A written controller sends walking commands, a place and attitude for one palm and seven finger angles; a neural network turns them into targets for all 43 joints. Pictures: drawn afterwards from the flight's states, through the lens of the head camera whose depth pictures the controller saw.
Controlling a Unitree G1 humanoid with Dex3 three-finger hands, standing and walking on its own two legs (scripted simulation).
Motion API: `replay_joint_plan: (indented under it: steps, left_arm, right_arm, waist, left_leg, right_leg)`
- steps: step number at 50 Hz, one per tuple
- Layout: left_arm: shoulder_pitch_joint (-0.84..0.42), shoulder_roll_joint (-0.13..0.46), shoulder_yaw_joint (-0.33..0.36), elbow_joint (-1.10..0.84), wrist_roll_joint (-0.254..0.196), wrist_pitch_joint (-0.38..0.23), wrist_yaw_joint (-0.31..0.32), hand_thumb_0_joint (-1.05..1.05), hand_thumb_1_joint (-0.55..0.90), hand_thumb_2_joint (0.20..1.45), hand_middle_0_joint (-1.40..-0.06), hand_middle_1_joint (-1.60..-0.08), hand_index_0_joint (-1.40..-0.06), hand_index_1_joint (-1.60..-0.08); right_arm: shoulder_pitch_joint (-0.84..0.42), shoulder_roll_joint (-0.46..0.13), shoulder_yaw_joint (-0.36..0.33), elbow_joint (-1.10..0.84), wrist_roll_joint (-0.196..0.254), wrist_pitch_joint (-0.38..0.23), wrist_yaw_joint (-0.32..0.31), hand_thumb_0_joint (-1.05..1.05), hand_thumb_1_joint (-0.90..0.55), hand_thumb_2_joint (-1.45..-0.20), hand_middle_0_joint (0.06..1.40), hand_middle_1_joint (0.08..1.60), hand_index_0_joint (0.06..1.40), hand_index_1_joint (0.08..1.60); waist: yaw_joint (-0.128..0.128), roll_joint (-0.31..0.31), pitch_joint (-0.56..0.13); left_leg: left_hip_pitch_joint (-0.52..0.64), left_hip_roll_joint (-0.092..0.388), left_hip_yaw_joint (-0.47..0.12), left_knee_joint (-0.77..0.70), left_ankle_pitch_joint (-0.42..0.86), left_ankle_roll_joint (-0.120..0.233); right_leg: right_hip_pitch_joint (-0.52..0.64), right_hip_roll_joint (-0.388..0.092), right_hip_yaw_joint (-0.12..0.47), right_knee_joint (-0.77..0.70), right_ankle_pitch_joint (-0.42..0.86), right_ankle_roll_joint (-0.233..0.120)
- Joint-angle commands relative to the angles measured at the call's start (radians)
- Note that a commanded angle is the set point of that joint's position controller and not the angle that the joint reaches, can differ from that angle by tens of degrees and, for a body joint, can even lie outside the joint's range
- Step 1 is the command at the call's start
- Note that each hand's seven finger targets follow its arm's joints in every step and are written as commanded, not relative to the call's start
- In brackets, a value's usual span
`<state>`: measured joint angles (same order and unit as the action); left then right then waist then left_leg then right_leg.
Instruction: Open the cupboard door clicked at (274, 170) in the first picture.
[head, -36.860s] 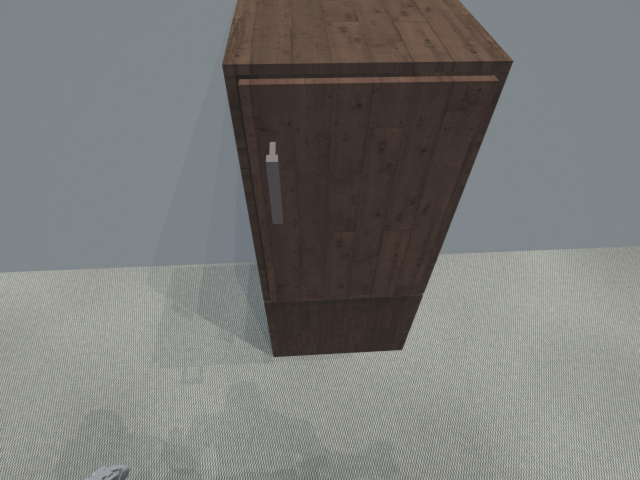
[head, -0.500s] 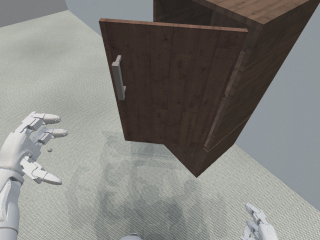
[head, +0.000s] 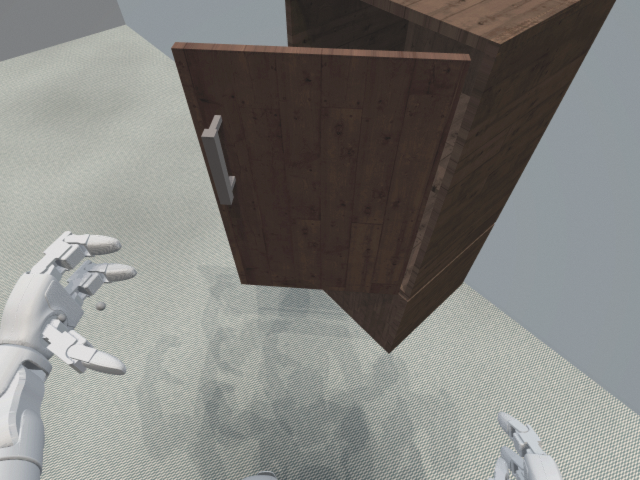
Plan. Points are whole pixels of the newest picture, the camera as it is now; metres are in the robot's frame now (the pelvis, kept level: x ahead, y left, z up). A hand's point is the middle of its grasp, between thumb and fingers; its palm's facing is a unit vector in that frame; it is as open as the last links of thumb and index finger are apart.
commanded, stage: move the hooked fingers beside the handle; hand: left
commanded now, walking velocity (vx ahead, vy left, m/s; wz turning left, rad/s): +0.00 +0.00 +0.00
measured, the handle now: (221, 161) +0.57 +0.19 +0.06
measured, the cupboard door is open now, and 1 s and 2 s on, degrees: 44 44 44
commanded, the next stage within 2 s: none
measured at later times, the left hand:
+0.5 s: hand (123, 265) +0.35 +0.26 +0.08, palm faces -0.03 -1.00 -0.02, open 13.9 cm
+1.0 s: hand (146, 225) +0.42 +0.26 +0.07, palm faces -0.03 -1.00 +0.00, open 13.9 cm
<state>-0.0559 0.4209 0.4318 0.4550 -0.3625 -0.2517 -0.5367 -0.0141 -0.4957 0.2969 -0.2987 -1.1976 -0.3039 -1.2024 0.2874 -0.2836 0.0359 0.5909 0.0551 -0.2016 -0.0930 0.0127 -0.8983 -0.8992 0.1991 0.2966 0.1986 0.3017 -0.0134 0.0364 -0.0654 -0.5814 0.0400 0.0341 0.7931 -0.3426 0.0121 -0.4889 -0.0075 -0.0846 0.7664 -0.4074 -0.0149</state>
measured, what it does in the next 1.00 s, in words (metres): stands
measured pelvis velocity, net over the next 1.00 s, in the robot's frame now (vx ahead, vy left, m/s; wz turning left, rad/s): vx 0.00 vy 0.01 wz -0.02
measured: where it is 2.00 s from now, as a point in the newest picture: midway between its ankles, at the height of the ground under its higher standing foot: outside the picture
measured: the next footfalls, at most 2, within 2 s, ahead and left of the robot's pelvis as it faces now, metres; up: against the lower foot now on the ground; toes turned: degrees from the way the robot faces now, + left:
none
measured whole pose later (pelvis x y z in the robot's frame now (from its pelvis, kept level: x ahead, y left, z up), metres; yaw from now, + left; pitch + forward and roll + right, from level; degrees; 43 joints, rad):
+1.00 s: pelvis +0.00 +0.01 -0.01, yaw -1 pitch +13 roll -2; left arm -0.58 0.53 0.44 0.98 -0.22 -0.32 -0.49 -0.01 -0.50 0.30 -0.30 -1.20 -0.30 -1.20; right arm 0.34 -0.29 0.04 0.62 0.04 -0.05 -0.07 0.01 -0.90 -0.90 0.20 0.30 0.20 0.30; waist -0.09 0.01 -0.08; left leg -0.73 0.04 0.05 0.86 -0.37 0.03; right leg -0.64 -0.01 -0.07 0.83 -0.42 0.00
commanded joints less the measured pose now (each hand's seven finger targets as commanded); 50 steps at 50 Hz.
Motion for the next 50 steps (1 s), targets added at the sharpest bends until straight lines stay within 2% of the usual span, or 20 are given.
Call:
replay_joint_plan:
  steps: [1, 3, 6, 7, 12, 15, 18, 20, 22, 26, 34, 35, 37, 39, 41, 42, 46, 47, 48, 50]
  left_arm:
    - [-0.208, 0.274, 0.091, -0.198, -0.025, -0.060, -0.004, 0.000, -0.500, 0.300, -0.300, -1.200, -0.300, -1.200]
    - [-0.199, 0.273, 0.099, -0.167, -0.034, -0.056, -0.006, 0.000, -0.500, 0.300, -0.300, -1.200, -0.300, -1.200]
    - [-0.277, 0.267, 0.077, -0.180, -0.025, -0.064, -0.004, 0.000, -0.500, 0.300, -0.300, -1.200, -0.300, -1.200]
    - [-0.304, 0.274, 0.070, -0.172, -0.022, -0.064, -0.001, 0.000, -0.500, 0.300, -0.300, -1.200, -0.300, -1.200]
    - [-0.416, 0.323, 0.086, -0.094, 0.002, -0.076, -0.001, 0.000, -0.500, 0.300, -0.300, -1.200, -0.300, -1.200]
    - [-0.466, 0.311, 0.067, -0.055, 0.010, -0.079, -0.009, 0.000, -0.500, 0.300, -0.300, -1.200, -0.300, -1.200]
    - [-0.469, 0.309, 0.064, -0.014, 0.012, -0.078, -0.012, 0.000, -0.500, 0.300, -0.300, -1.200, -0.300, -1.200]
    - [-0.458, 0.309, 0.068, -0.009, 0.013, -0.077, -0.006, 0.000, -0.500, 0.300, -0.300, -1.200, -0.300, -1.200]
    - [-0.438, 0.335, 0.095, 0.024, 0.016, -0.070, 0.003, 0.000, -0.500, 0.300, -0.300, -1.200, -0.300, -1.200]
    - [-0.516, 0.326, 0.077, 0.038, 0.033, -0.076, 0.018, 0.000, -0.500, 0.300, -0.300, -1.200, -0.300, -1.200]
    - [-0.661, 0.367, 0.082, 0.139, 0.059, -0.118, 0.019, 0.000, -0.500, 0.300, -0.300, -1.200, -0.300, -1.200]
    - [-0.706, 0.353, 0.055, 0.150, 0.067, -0.120, 0.017, 0.000, -0.500, 0.300, -0.300, -1.200, -0.300, -1.200]
    - [-0.752, 0.367, 0.058, 0.161, 0.069, -0.129, 0.016, 0.000, -0.500, 0.300, -0.300, -1.200, -0.300, -1.200]
    - [-0.741, 0.355, 0.051, 0.162, 0.077, -0.132, 0.019, 0.000, -0.500, 0.300, -0.300, -1.200, -0.300, -1.200]
    - [-0.740, 0.355, 0.059, 0.211, 0.077, -0.127, 0.028, 0.000, -0.500, 0.300, -0.300, -1.200, -0.300, -1.200]
    - [-0.734, 0.349, 0.054, 0.249, 0.073, -0.120, 0.027, 0.000, -0.500, 0.300, -0.300, -1.200, -0.300, -1.200]
    - [-0.864, 0.405, 0.063, 0.336, 0.112, -0.119, 0.046, 0.000, -0.500, 0.300, -0.300, -1.200, -0.300, -1.200]
    - [-0.894, 0.422, 0.074, 0.336, 0.113, -0.130, 0.049, 0.000, -0.500, 0.300, -0.300, -1.200, -0.300, -1.200]
    - [-0.914, 0.445, 0.087, 0.329, 0.122, -0.144, 0.050, 0.000, -0.500, 0.300, -0.300, -1.200, -0.300, -1.200]
    - [-0.958, 0.427, 0.066, 0.311, 0.129, -0.168, 0.050, 0.000, -0.500, 0.300, -0.300, -1.200, -0.300, -1.200]
  right_arm:
    - [-0.038, -0.140, -0.058, -0.141, 0.001, -0.057, -0.018, 0.000, -0.900, -0.900, 0.200, 0.300, 0.200, 0.300]
    - [-0.036, -0.141, -0.056, -0.140, 0.000, -0.053, -0.017, 0.000, -0.900, -0.900, 0.200, 0.300, 0.200, 0.300]
    - [-0.037, -0.140, -0.056, -0.132, 0.001, -0.054, -0.021, 0.000, -0.900, -0.900, 0.200, 0.300, 0.200, 0.300]
    - [-0.032, -0.144, -0.056, -0.128, 0.001, -0.051, -0.022, 0.000, -0.900, -0.900, 0.200, 0.300, 0.200, 0.300]
    - [-0.018, -0.149, -0.055, -0.106, -0.002, -0.040, -0.029, 0.000, -0.900, -0.900, 0.200, 0.300, 0.200, 0.300]
    - [-0.012, -0.148, -0.057, -0.101, -0.001, -0.031, -0.028, 0.000, -0.900, -0.900, 0.200, 0.300, 0.200, 0.300]
    - [0.000, -0.150, -0.058, -0.101, -0.001, -0.021, -0.023, 0.000, -0.900, -0.900, 0.200, 0.300, 0.200, 0.300]
    - [0.002, -0.150, -0.061, -0.108, -0.001, -0.014, -0.018, 0.000, -0.900, -0.900, 0.200, 0.300, 0.200, 0.300]
    - [0.015, -0.156, -0.064, -0.110, -0.004, -0.003, -0.014, 0.000, -0.900, -0.900, 0.200, 0.300, 0.200, 0.300]
    - [0.026, -0.155, -0.066, -0.112, -0.004, 0.017, -0.009, 0.000, -0.900, -0.900, 0.200, 0.300, 0.200, 0.300]
    - [0.064, -0.164, -0.066, -0.086, -0.010, 0.055, -0.008, 0.000, -0.900, -0.900, 0.200, 0.300, 0.200, 0.300]
    - [0.068, -0.163, -0.067, -0.078, -0.008, 0.059, -0.009, 0.000, -0.900, -0.900, 0.200, 0.300, 0.200, 0.300]
    - [0.081, -0.167, -0.070, -0.071, -0.012, 0.065, -0.009, 0.000, -0.900, -0.900, 0.200, 0.300, 0.200, 0.300]
    - [0.091, -0.166, -0.072, -0.073, -0.015, 0.072, -0.003, 0.000, -0.900, -0.900, 0.200, 0.300, 0.200, 0.300]
    - [0.096, -0.168, -0.073, -0.066, -0.015, 0.083, 0.001, 0.000, -0.900, -0.900, 0.200, 0.300, 0.200, 0.300]
    - [0.103, -0.171, -0.071, -0.067, -0.016, 0.091, 0.002, 0.000, -0.900, -0.900, 0.200, 0.300, 0.200, 0.300]
    - [0.115, -0.178, -0.067, -0.061, -0.018, 0.115, 0.005, 0.000, -0.900, -0.900, 0.200, 0.300, 0.200, 0.300]
    - [0.122, -0.180, -0.068, -0.060, -0.020, 0.120, 0.005, 0.000, -0.900, -0.900, 0.200, 0.300, 0.200, 0.300]
    - [0.132, -0.182, -0.070, -0.059, -0.022, 0.125, 0.005, 0.000, -0.900, -0.900, 0.200, 0.300, 0.200, 0.300]
    - [0.136, -0.177, -0.070, -0.055, -0.025, 0.130, 0.010, 0.000, -0.900, -0.900, 0.200, 0.300, 0.200, 0.300]
  waist:
    - [0.005, 0.038, -0.225]
    - [0.003, -0.015, -0.210]
    - [-0.004, 0.038, -0.216]
    - [-0.014, 0.004, -0.203]
    - [-0.018, 0.022, -0.232]
    - [-0.023, 0.046, -0.258]
    - [-0.019, 0.024, -0.270]
    - [-0.010, 0.053, -0.285]
    - [-0.001, 0.001, -0.281]
    - [-0.017, 0.040, -0.278]
    - [-0.038, 0.052, -0.313]
    - [-0.054, 0.065, -0.301]
    - [-0.052, 0.055, -0.326]
    - [-0.043, 0.100, -0.380]
    - [-0.046, 0.061, -0.347]
    - [-0.051, 0.000, -0.325]
    - [-0.067, 0.039, -0.293]
    - [-0.068, 0.022, -0.313]
    - [-0.068, 0.042, -0.357]
    - [-0.073, 0.112, -0.403]
  left_leg:
    - [0.209, -0.037, -0.047, -0.098, 0.179, 0.022]
    - [0.186, -0.038, -0.043, -0.090, 0.179, 0.025]
    - [0.201, -0.039, -0.045, -0.091, 0.169, 0.022]
    - [0.196, -0.037, -0.045, -0.083, 0.168, 0.025]
    - [0.187, -0.038, -0.045, -0.072, 0.166, 0.025]
    - [0.202, -0.040, -0.046, -0.070, 0.191, 0.024]
    - [0.204, -0.037, -0.050, -0.069, 0.214, 0.024]
    - [0.209, -0.037, -0.047, -0.071, 0.222, 0.022]
    - [0.188, -0.036, -0.049, -0.067, 0.242, 0.024]
    - [0.193, -0.035, -0.047, -0.072, 0.224, 0.021]
    - [0.189, -0.030, -0.052, -0.056, 0.225, 0.023]
    - [0.201, -0.028, -0.055, -0.053, 0.224, 0.023]
    - [0.209, -0.025, -0.061, -0.043, 0.241, 0.023]
    - [0.260, -0.023, -0.071, -0.040, 0.292, 0.017]
    - [0.239, -0.019, -0.077, -0.043, 0.286, 0.015]
    - [0.202, -0.020, -0.072, -0.039, 0.270, 0.021]
    - [0.150, -0.021, -0.070, -0.037, 0.190, 0.021]
    - [0.151, -0.021, -0.066, -0.024, 0.208, 0.025]
    - [0.174, -0.019, -0.071, -0.021, 0.231, 0.022]
    - [0.229, -0.015, -0.079, -0.007, 0.269, 0.015]
  right_leg:
    - [0.013, 0.027, 0.053, -0.123, 0.232, 0.001]
    - [0.023, 0.025, 0.064, -0.129, 0.246, 0.006]
    - [0.005, 0.022, 0.058, -0.123, 0.230, 0.003]
    - [-0.002, 0.024, 0.065, -0.125, 0.232, 0.004]
    - [0.004, 0.019, 0.074, -0.116, 0.228, 0.002]
    - [-0.003, 0.019, 0.067, -0.107, 0.259, 0.001]
    - [-0.001, 0.024, 0.059, -0.098, 0.283, -0.002]
    - [-0.001, 0.023, 0.056, -0.093, 0.288, -0.002]
    - [0.017, 0.026, 0.056, -0.088, 0.313, -0.003]
    - [-0.022, 0.027, 0.050, -0.085, 0.285, -0.002]
    - [-0.044, 0.034, 0.054, -0.070, 0.275, -0.005]
    - [-0.072, 0.034, 0.050, -0.071, 0.268, -0.005]
    - [-0.069, 0.036, 0.051, -0.064, 0.272, -0.010]
    - [-0.083, 0.037, 0.044, -0.053, 0.289, -0.012]
    - [-0.097, 0.039, 0.037, -0.055, 0.280, -0.011]
    - [-0.090, 0.042, 0.038, -0.056, 0.281, -0.009]
    - [-0.134, 0.037, 0.041, -0.048, 0.215, -0.007]
    - [-0.123, 0.040, 0.046, -0.042, 0.234, -0.008]
    - [-0.124, 0.041, 0.047, -0.035, 0.245, -0.007]
    - [-0.154, 0.042, 0.045, -0.022, 0.251, -0.010]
